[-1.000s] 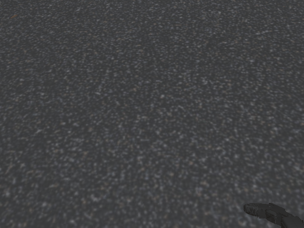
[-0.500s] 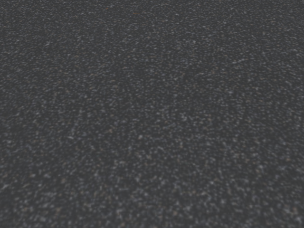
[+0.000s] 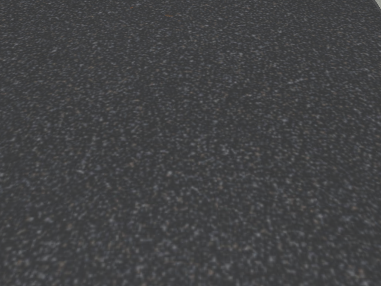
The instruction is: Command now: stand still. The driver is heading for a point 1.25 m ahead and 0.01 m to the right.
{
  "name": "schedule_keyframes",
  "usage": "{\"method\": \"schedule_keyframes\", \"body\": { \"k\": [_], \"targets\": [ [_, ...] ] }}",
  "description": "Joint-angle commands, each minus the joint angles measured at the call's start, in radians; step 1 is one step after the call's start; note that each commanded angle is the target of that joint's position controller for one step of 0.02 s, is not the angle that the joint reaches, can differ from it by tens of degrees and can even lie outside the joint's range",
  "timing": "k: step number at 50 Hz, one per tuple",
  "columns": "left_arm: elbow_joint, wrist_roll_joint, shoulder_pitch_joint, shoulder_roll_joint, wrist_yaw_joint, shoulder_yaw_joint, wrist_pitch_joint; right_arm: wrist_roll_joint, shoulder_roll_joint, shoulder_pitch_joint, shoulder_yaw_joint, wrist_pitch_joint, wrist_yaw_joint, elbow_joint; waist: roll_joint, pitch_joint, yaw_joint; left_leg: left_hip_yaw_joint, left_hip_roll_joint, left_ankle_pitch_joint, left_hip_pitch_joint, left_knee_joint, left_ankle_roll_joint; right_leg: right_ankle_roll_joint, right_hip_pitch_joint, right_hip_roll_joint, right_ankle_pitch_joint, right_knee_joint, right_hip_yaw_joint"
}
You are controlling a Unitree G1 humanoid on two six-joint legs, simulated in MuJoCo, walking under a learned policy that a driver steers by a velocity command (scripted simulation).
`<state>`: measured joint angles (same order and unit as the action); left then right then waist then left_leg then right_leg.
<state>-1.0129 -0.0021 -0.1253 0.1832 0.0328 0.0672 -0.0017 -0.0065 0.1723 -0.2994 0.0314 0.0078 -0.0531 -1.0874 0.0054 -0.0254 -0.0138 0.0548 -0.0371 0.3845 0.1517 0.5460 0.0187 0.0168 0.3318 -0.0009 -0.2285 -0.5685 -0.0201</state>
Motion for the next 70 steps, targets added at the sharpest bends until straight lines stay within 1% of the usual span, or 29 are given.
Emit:
{"method": "schedule_keyframes", "body": {
  "k": [1, 13, 29, 47, 70],
  "targets": [
    [0.025, 0.000, 0.002, 0.093, 0.005, 0.017, 0.003, -0.001, 0.082, -0.078, 0.012, 0.008, -0.004, 0.004, -0.005, 0.003, 0.006, -0.018, -0.020, -0.108, 0.146, -0.124, -0.024, 0.050, -0.146, -0.051, 0.213, 0.077, 0.052],
    [-0.029, -0.001, -0.014, 0.087, 0.010, 0.010, -0.002, -0.001, 0.054, -0.115, 0.007, 0.016, -0.002, -0.019, -0.011, -0.030, 0.012, -0.020, -0.016, -0.055, 0.158, -0.167, -0.031, 0.032, -0.143, -0.043, 0.128, 0.111, 0.048],
    [-0.077, -0.003, -0.054, 0.083, 0.014, -0.004, -0.001, 0.001, 0.042, -0.153, 0.003, 0.020, 0.003, -0.024, -0.012, -0.035, 0.014, -0.023, -0.012, -0.088, 0.150, -0.184, -0.039, 0.024, -0.144, -0.043, 0.145, 0.118, 0.046],
    [-0.099, -0.005, -0.076, 0.083, 0.016, -0.014, -0.002, 0.003, 0.040, -0.180, -0.002, 0.020, 0.008, -0.019, -0.012, -0.033, 0.015, -0.024, -0.009, -0.141, 0.138, -0.188, -0.043, 0.018, -0.151, -0.044, 0.186, 0.112, 0.043],
    [-0.110, -0.006, -0.100, 0.082, 0.019, -0.020, -0.004, 0.003, 0.040, -0.207, -0.007, 0.020, 0.011, -0.011, -0.013, -0.039, 0.014, -0.027, -0.007, -0.166, 0.132, -0.194, -0.048, 0.010, -0.151, -0.045, 0.197, 0.109, 0.039]
  ]
}}
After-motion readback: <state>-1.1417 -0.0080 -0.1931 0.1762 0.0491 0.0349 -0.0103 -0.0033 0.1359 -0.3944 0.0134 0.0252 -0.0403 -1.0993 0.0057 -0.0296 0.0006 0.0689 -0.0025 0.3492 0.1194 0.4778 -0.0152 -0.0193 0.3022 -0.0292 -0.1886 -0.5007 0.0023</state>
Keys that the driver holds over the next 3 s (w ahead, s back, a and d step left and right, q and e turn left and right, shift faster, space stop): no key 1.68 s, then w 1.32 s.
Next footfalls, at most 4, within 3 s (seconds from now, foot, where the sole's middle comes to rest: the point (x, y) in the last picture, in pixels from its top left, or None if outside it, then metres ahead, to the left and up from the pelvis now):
2.48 left None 0.51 0.12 -0.77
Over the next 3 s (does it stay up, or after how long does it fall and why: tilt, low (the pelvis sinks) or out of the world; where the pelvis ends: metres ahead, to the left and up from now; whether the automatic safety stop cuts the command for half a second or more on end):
stays up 0.61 0.01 0.00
